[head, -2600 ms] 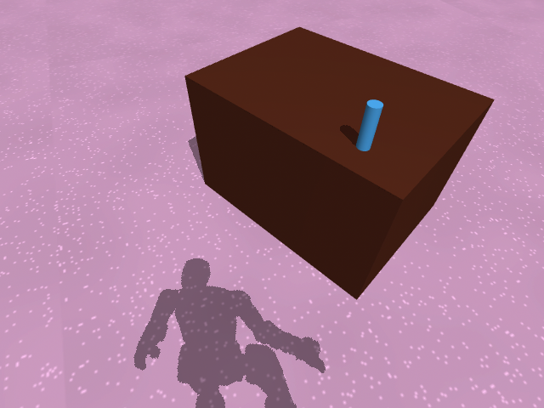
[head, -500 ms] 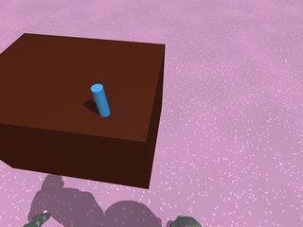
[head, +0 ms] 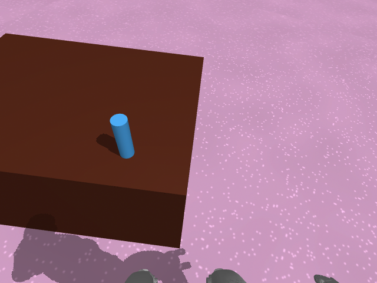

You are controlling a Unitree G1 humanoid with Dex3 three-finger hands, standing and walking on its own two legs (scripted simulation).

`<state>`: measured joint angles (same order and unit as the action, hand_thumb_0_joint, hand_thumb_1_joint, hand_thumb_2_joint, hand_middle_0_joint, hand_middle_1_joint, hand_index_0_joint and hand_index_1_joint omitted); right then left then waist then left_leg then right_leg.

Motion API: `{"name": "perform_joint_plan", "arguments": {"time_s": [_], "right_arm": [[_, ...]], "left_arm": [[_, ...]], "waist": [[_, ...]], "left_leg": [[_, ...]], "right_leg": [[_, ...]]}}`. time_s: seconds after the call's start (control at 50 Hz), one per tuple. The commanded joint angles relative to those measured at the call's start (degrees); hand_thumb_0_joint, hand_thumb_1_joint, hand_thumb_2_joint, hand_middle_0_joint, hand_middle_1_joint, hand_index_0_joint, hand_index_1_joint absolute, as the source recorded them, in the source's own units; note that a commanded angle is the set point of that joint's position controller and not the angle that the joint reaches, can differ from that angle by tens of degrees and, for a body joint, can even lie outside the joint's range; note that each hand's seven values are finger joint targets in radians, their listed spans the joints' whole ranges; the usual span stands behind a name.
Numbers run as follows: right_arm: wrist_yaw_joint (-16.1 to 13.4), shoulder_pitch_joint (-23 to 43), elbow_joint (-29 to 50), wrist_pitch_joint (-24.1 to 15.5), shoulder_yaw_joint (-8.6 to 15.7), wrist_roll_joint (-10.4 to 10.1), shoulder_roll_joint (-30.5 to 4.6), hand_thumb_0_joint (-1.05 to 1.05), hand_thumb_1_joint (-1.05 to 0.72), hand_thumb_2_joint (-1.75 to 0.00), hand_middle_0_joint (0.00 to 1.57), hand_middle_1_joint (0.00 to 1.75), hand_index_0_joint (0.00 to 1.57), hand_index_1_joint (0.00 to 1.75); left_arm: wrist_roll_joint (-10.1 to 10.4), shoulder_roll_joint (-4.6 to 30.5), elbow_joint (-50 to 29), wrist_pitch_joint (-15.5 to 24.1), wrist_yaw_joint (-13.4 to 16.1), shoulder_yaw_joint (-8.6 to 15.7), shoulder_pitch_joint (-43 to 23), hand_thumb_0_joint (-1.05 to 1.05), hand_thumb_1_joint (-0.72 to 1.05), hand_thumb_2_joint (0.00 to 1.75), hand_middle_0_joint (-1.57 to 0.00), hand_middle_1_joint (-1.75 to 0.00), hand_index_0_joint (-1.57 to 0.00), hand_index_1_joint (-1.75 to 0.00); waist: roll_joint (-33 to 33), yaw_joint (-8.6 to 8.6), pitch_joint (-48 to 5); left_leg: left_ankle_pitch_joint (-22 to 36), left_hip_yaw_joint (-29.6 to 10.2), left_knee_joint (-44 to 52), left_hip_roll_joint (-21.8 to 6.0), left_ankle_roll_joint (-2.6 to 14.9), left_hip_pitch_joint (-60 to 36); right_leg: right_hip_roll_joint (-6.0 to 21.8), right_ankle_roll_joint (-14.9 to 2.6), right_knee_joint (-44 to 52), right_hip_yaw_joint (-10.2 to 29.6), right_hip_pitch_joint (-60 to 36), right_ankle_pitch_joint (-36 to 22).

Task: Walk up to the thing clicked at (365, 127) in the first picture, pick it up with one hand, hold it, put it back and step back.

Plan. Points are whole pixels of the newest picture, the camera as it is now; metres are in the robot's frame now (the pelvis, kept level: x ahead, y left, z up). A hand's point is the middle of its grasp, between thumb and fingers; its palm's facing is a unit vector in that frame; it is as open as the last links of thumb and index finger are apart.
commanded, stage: walk up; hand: left
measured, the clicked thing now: (123, 137) +0.50 +0.21 -0.07
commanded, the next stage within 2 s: stand in 1.28 s
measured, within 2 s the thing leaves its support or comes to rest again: neither
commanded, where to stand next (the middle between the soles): +0.07 +0.00 m, yaw +0 degrees
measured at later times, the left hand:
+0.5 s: hand out of the picture +0.13 +0.24 -0.12, palm faces -0.07 -0.93 -0.36, open 7.4 cm
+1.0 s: hand out of the picture +0.13 +0.24 -0.12, palm faces -0.06 -0.95 -0.31, open 7.4 cm
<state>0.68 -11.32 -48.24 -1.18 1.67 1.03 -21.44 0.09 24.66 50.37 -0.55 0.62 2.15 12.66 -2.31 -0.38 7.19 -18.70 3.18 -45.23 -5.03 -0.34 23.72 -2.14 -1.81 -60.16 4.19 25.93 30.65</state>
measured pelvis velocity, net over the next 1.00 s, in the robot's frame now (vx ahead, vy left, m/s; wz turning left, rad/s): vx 0.02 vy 0.00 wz -0.05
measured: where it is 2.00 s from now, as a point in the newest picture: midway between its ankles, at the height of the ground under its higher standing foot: outside the picture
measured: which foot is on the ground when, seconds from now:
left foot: down 0.00-1.00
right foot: up 0.00-0.10, down 0.12-1.00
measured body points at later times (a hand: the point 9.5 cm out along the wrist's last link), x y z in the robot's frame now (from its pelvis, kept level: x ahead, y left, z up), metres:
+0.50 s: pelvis +0.01 -0.01 +0.02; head +0.02 -0.02 +0.47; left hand +0.13 +0.29 -0.09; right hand +0.07 -0.32 -0.11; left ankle +0.06 +0.13 -0.71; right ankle +0.00 -0.13 -0.71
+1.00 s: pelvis +0.02 +0.00 +0.04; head +0.03 +0.00 +0.49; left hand +0.13 +0.29 -0.10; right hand +0.09 -0.31 -0.09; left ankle +0.06 +0.13 -0.71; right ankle +0.00 -0.13 -0.71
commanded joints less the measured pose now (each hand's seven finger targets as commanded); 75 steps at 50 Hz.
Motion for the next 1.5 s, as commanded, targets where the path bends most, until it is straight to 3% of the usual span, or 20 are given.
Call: {"name": "perform_joint_plan", "arguments": {"time_s": [0.0,0.04,0.08,0.1,0.12,0.14,0.16,0.2,0.22,0.24,0.26,0.28,0.3,0.34,0.4,0.56,0.72,0.9,1.14,1.48], "right_arm": [[-1.7,0.2,3.2,-1.3,5.3,0.7,-18.0,0.00,-0.90,-0.90,0.20,0.30,0.20,0.30],[-1.5,1.2,3.4,-0.9,5.0,0.6,-18.3,0.00,-0.90,-0.90,0.20,0.30,0.20,0.30],[-1.3,3.5,3.3,-0.3,4.0,-0.1,-16.0,0.00,-0.90,-0.90,0.20,0.30,0.20,0.30],[-1.2,2.2,3.2,-0.2,3.1,-0.5,-13.4,0.00,-0.90,-0.90,0.20,0.30,0.20,0.30],[-1.2,3.3,3.8,-0.2,2.0,-1.1,-9.5,0.00,-0.90,-0.90,0.20,0.30,0.20,0.30],[-2.0,4.4,2.2,0.0,3.1,-1.3,-12.4,0.00,-0.90,-0.90,0.20,0.30,0.20,0.30],[-1.7,3.1,0.5,-0.3,3.2,-1.3,-12.7,0.00,-0.90,-0.90,0.20,0.30,0.20,0.30],[-1.4,1.4,-2.1,-1.3,2.9,-1.6,-12.3,0.00,-0.90,-0.90,0.20,0.30,0.20,0.30],[-1.4,0.8,-3.1,-1.7,3.0,-1.4,-13.1,0.00,-0.90,-0.90,0.20,0.30,0.20,0.30],[-1.4,1.8,-3.0,-1.9,3.0,-1.0,-14.7,0.00,-0.90,-0.90,0.20,0.30,0.20,0.30],[-1.1,4.1,-3.1,-1.8,2.7,-1.1,-15.6,0.00,-0.90,-0.90,0.20,0.30,0.20,0.30],[-0.9,6.0,-3.4,-1.7,2.3,-1.1,-14.5,0.00,-0.90,-0.90,0.20,0.30,0.20,0.30],[-0.9,6.6,-4.1,-1.4,1.7,-1.2,-13.0,0.00,-0.90,-0.90,0.20,0.30,0.20,0.30],[-0.8,5.7,-6.1,-1.4,1.3,-1.2,-12.7,0.00,-0.90,-0.90,0.20,0.30,0.20,0.30],[-0.7,6.5,-8.3,-1.6,0.9,-1.2,-12.5,0.00,-0.90,-0.90,0.20,0.30,0.20,0.30],[-1.0,8.5,-12.2,-1.9,0.3,-0.9,-12.0,0.00,-0.90,-0.90,0.20,0.30,0.20,0.30],[-1.1,9.4,-13.8,-1.7,0.3,-0.7,-11.3,0.00,-0.90,-0.90,0.20,0.30,0.20,0.30],[-1.1,9.9,-13.8,-1.7,0.5,-0.7,-11.2,0.00,-0.90,-0.90,0.20,0.30,0.20,0.30],[-1.0,11.0,-14.1,-1.2,1.0,-0.6,-11.1,0.00,-0.90,-0.90,0.20,0.30,0.20,0.30],[-0.7,10.6,-14.1,-0.8,1.3,-0.4,-10.7,0.00,-0.90,-0.90,0.20,0.30,0.20,0.30]], "left_arm": [[-0.3,9.5,-2.2,1.4,-0.3,3.5,2.5,0.00,0.90,0.90,-0.20,-0.30,-0.20,-0.30],[-0.6,8.7,-1.0,1.5,-0.5,3.5,4.2,0.00,0.90,0.90,-0.20,-0.30,-0.20,-0.30],[-1.2,8.1,1.4,2.0,0.0,3.8,6.9,0.00,0.90,0.90,-0.20,-0.30,-0.20,-0.30],[-2.1,10.6,1.5,2.6,0.3,4.7,6.3,0.00,0.90,0.90,-0.20,-0.30,-0.20,-0.30],[-2.3,14.9,-0.4,3.1,0.5,5.1,1.7,0.00,0.90,0.90,-0.20,-0.30,-0.20,-0.30],[-1.9,16.9,-1.2,2.9,0.2,5.0,-2.7,0.00,0.90,0.90,-0.20,-0.30,-0.20,-0.30],[-1.5,14.0,-1.5,3.1,0.0,4.0,-4.6,0.00,0.90,0.90,-0.20,-0.30,-0.20,-0.30],[-1.0,11.7,-0.7,3.0,0.2,2.9,-7.5,0.00,0.90,0.90,-0.20,-0.30,-0.20,-0.30],[-0.5,10.1,0.1,2.8,0.1,2.6,-6.9,0.00,0.90,0.90,-0.20,-0.30,-0.20,-0.30],[-0.5,9.6,1.0,2.4,-0.2,2.5,-4.9,0.00,0.90,0.90,-0.20,-0.30,-0.20,-0.30],[-0.5,9.7,2.2,2.2,-0.2,2.5,-2.7,0.00,0.90,0.90,-0.20,-0.30,-0.20,-0.30],[-0.7,9.5,2.9,2.4,-0.3,2.2,-2.2,0.00,0.90,0.90,-0.20,-0.30,-0.20,-0.30],[-0.7,9.8,3.4,2.5,-0.3,2.3,-4.1,0.00,0.90,0.90,-0.20,-0.30,-0.20,-0.30],[-0.4,10.8,3.6,2.6,-0.4,2.2,-7.3,0.00,0.90,0.90,-0.20,-0.30,-0.20,-0.30],[-0.1,9.6,5.2,2.5,-0.3,1.7,-8.2,0.00,0.90,0.90,-0.20,-0.30,-0.20,-0.30],[0.2,7.9,8.3,1.7,-0.6,1.3,-12.0,0.00,0.90,0.90,-0.20,-0.30,-0.20,-0.30],[0.0,7.5,10.0,1.4,-0.9,1.3,-14.2,0.00,0.90,0.90,-0.20,-0.30,-0.20,-0.30],[-0.2,7.4,11.2,1.5,-0.9,1.3,-13.5,0.00,0.90,0.90,-0.20,-0.30,-0.20,-0.30],[-0.3,6.8,12.5,1.4,-0.7,0.9,-11.7,0.00,0.90,0.90,-0.20,-0.30,-0.20,-0.30],[-0.7,7.0,11.7,2.4,-0.2,0.2,-8.8,0.00,0.90,0.90,-0.20,-0.30,-0.20,-0.30]], "waist": [[16.0,1.16,-7.6],[16.2,0.11,-8.9],[12.9,-2.33,-9.9],[7.0,-2.23,-10.1],[-4.9,-0.52,-8.1],[-5.5,0.13,-6.7],[-2.2,1.73,-5.7],[-0.1,3.39,-6.9],[0.1,2.90,-8.9],[1.0,1.30,-10.1],[1.8,-0.56,-9.4],[0.4,-1.08,-8.4],[-0.5,-0.37,-6.6],[-0.3,1.12,-6.6],[0.6,0.43,-8.1],[1.4,0.23,-9.3],[2.1,0.81,-8.3],[2.6,0.86,-11.1],[3.8,0.94,-9.0],[3.2,0.75,-9.4]], "left_leg": [[8.8,-13.9,17.3,-11.6,11.87,-7.6],[5.7,-13.1,16.2,-11.4,11.21,-6.7],[8.2,-9.4,9.9,-9.4,8.20,-3.9],[9.7,-7.6,3.4,-7.6,5.65,0.4],[0.4,-2.4,-1.0,-0.2,1.24,5.7],[-12.6,-3.8,-3.8,1.1,1.45,-2.7],[-10.5,-4.0,-1.6,0.7,1.68,-6.1],[7.9,-4.0,9.8,-0.3,2.34,-11.5],[12.5,-7.5,12.9,-2.9,3.77,-14.3],[9.7,-12.2,14.9,-5.8,5.80,-12.1],[7.4,-13.7,14.7,-7.2,7.00,-8.1],[5.9,-11.0,14.2,-5.5,5.84,-7.0],[5.7,-8.1,14.2,-3.0,3.76,-6.7],[6.4,-5.6,14.6,-0.8,2.16,-10.3],[12.0,-5.8,17.2,-1.9,2.37,-13.3],[15.5,-5.8,23.6,-3.2,1.73,-14.7],[12.7,-5.3,26.7,-3.2,0.89,-15.7],[18.3,-4.6,26.8,-3.6,0.99,-19.2],[14.6,-5.8,29.1,-3.8,1.05,-18.4],[18.0,-5.9,29.0,-3.7,1.05,-20.8]], "right_leg": [[2.3,0.49,7.1,-3.6,0.3,0.8],[1.5,0.27,14.9,-5.9,-5.1,-1.8],[0.5,-0.63,28.4,-6.6,-12.6,-9.4],[4.4,-1.90,32.1,1.9,-16.5,-10.0],[14.5,-6.68,35.9,20.1,-12.8,-11.1],[19.9,-12.43,36.2,24.3,-2.1,-13.3],[17.6,-11.50,33.6,19.2,-1.5,-17.3],[11.6,-5.50,28.5,8.1,-1.9,-25.2],[8.8,-2.77,26.3,4.2,-2.1,-24.3],[6.0,-1.28,25.1,1.8,-4.6,-19.0],[5.4,-1.40,26.4,1.9,-7.9,-13.1],[6.5,-2.10,29.9,3.8,-9.2,-11.5],[8.0,-2.93,32.3,6.1,-8.6,-12.3],[9.8,-3.26,34.1,7.3,-6.7,-15.9],[8.8,-1.93,35.1,4.7,-9.1,-19.9],[8.0,-0.72,38.9,2.4,-16.0,-22.6],[8.4,-0.28,43.3,2.3,-16.7,-21.5],[8.9,0.42,44.1,1.6,-18.6,-27.8],[8.5,0.90,45.2,0.8,-18.2,-24.8],[9.4,1.43,45.1,0.3,-18.0,-25.4]]}}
